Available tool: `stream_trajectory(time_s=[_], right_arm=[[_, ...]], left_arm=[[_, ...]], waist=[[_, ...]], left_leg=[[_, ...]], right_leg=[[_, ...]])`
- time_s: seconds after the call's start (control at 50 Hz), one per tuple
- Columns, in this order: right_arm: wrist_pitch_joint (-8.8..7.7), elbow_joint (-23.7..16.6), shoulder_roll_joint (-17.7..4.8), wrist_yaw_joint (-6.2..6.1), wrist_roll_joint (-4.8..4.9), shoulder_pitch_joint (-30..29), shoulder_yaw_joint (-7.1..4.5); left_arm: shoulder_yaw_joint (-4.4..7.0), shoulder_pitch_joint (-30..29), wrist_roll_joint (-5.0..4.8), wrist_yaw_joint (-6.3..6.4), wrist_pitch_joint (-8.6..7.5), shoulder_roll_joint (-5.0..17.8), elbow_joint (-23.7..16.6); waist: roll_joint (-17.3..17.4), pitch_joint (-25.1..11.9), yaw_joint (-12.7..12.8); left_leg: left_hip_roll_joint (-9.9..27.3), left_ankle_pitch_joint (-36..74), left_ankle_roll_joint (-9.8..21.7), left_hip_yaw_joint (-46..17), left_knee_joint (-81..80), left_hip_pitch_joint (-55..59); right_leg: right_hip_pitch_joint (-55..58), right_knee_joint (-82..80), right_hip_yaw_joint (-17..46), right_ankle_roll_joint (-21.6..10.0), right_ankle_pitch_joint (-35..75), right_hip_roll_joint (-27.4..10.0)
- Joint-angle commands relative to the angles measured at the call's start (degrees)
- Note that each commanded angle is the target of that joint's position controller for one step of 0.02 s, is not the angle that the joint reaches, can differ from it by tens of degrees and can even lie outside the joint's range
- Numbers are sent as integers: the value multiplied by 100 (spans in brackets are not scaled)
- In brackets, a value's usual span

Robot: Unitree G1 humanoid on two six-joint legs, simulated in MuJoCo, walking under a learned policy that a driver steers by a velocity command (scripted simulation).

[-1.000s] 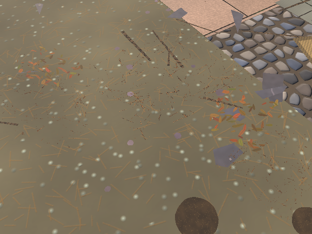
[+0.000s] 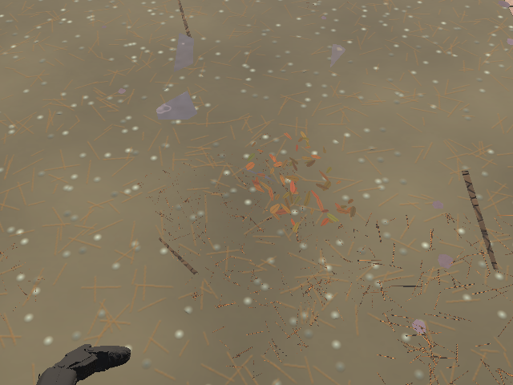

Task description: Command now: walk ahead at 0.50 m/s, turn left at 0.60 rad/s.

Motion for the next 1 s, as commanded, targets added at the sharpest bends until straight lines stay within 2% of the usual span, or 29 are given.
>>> stream_trajectory(time_s=[0.02,0.04,0.06,0.08,0.1,0.14,0.18,0.22,0.28,0.32,0.36,0.38,0.4,0.42,0.44,0.46,0.48,0.52,0.54,0.6,0.64,0.68,0.7,0.72,0.74,0.76,0.8,0.86,1.0], right_arm=[[-125,-731,-454,6,-4,190,-24],[-35,-556,-625,-9,-119,-30,-59],[-1,-545,-590,54,-145,-389,-45],[34,-553,-456,95,-148,-536,-30],[91,-567,-390,127,-197,-561,-25],[184,-538,-263,149,-200,-466,-3],[197,-611,-179,173,-176,-633,23],[207,-705,-88,208,-165,-945,86],[199,-785,72,264,-156,-1436,225],[196,-796,20,249,-171,-1633,248],[160,-766,-62,207,-185,-1641,243],[114,-694,-71,179,-221,-1500,241],[46,-579,-164,144,-280,-1285,223],[-27,-551,-500,95,-342,-1019,167],[1,-616,-674,30,-280,-951,159],[57,-492,-377,-36,17,-824,200],[94,-460,-314,-71,27,-1022,232],[138,-427,-81,-155,-70,-1545,336],[142,-412,-62,-189,-75,-1714,341],[115,-272,-52,-170,-92,-1799,340],[128,-156,-91,-151,-84,-1817,316],[186,-64,-119,-143,-47,-1918,292],[214,1,-98,-137,-31,-1843,284],[236,69,-52,-130,-27,-1746,283],[273,126,-28,-116,4,-1630,257],[293,211,2,-96,0,-1667,252],[254,423,19,-83,-37,-1452,237],[177,673,-15,-95,-50,-1357,221],[192,1117,76,-146,-27,-1261,261]], left_arm=[[524,1947,44,149,10,1662,78],[412,1486,-19,125,45,1073,-8],[314,1233,-55,96,38,678,2],[260,1131,-40,90,13,535,52],[240,1216,-64,98,-42,525,166],[244,1443,-123,26,-190,568,348],[251,1466,-154,-14,-262,628,459],[244,1371,-154,-16,-218,648,515],[230,1366,-180,-20,-121,655,614],[258,1574,-198,-25,-73,751,743],[283,1648,-228,-11,-25,819,835],[282,1620,-255,7,8,815,868],[269,1763,-238,16,36,766,926],[219,2032,-186,26,40,608,871],[73,2652,-235,27,116,102,840],[107,2466,-267,81,311,336,993],[152,2097,-237,85,391,496,918],[155,1791,-170,100,461,438,971],[140,1905,-154,104,500,386,1065],[104,2015,-170,148,577,238,1297],[90,1907,-172,178,613,180,1359],[65,1948,-141,193,606,104,1481],[63,1910,-100,192,578,161,1519],[64,1854,-46,188,522,281,1491],[95,1667,-65,174,466,502,1459],[95,1563,-124,146,420,461,1530],[51,1415,-146,151,313,306,1602],[43,1486,-174,187,250,269,1713],[19,1703,-167,216,276,192,2005]], waist=[[-1647,-1954,784],[-720,-1052,640],[-196,-468,648],[-232,-171,573],[-444,-51,508],[-526,-206,418],[-604,-349,361],[-727,-359,367],[-811,-426,500],[-801,-467,602],[-750,-425,582],[-625,-421,475],[-322,-521,400],[313,-902,393],[1321,-1500,620],[1100,-1784,346],[892,-1216,394],[677,-623,616],[744,-556,737],[639,-686,773],[677,-617,742],[613,-456,833],[478,-314,805],[356,-146,746],[53,152,563],[-324,350,540],[-509,177,419],[-274,-41,461],[-31,56,543]], left_leg=[[77,-381,-91,498,3636,-3335],[516,131,-86,521,3890,-3516],[705,541,-123,641,3677,-3413],[816,700,-180,705,3419,-3240],[859,667,-253,747,3273,-3084],[714,593,-340,815,3207,-2832],[611,832,-403,819,2848,-2957],[626,1218,-464,948,2127,-2949],[661,1953,-487,1332,815,-2212],[656,2054,-462,1411,331,-1940],[692,2062,-338,1388,-146,-1700],[681,2309,-252,1395,-625,-1378],[722,2816,-165,1283,-1112,-893],[1604,4808,-9,477,-1059,-105],[3043,7123,858,-898,-839,672],[2979,6219,1291,-998,-1009,434],[2712,5253,1210,-833,-1343,70],[2270,4385,793,-358,-1709,-587],[2089,4202,642,-91,-1813,-867],[1854,3639,501,208,-1858,-1081],[1797,2668,443,186,-1936,-1269],[1644,1304,246,194,-1959,-1686],[1570,559,42,138,-2037,-1968],[1478,163,-157,111,-2031,-2164],[1214,341,-268,319,-2013,-2052],[1074,912,-280,519,-1806,-1462],[1110,1702,-229,573,-1500,-722],[1188,2011,-199,529,-1534,-709],[1185,2073,-273,564,-1644,-830]], right_leg=[[4151,-1513,4591,-1050,-2079,-2661],[3325,-1563,3877,-1012,-2507,-2463],[2619,-1677,2913,-913,-2146,-2119],[2182,-1770,2180,-806,-1049,-1833],[1936,-1736,1642,-807,350,-1688],[1855,-1504,942,-903,2979,-1600],[2001,-1464,483,-951,3917,-1536],[1990,-1505,89,-902,3987,-1393],[1738,-1456,-403,-749,3748,-1117],[1876,-1275,-318,-709,3517,-1192],[1986,-997,-143,-650,3135,-1300],[1949,-695,-144,-560,2804,-1243],[1871,-207,-191,-404,2335,-1054],[1473,506,-401,-175,971,-792],[841,1532,-529,5,-2606,-205],[833,1875,-53,-2,-3364,-96],[570,2090,66,24,-3294,-91],[646,1756,178,89,-2735,-218],[937,1516,150,140,-2490,-229],[1463,970,22,208,-2108,-102],[1651,499,-32,206,-1756,-82],[2071,-334,-136,134,-1001,-42],[2257,-668,5,72,-664,-157],[2259,-965,373,-4,-785,-482],[1641,-1119,656,-107,-1373,-677],[878,-1362,777,-151,-1854,-710],[660,-1627,776,-59,-1718,-695],[1163,-1506,648,-62,-1116,-622],[1425,-1443,591,-143,-889,-611]])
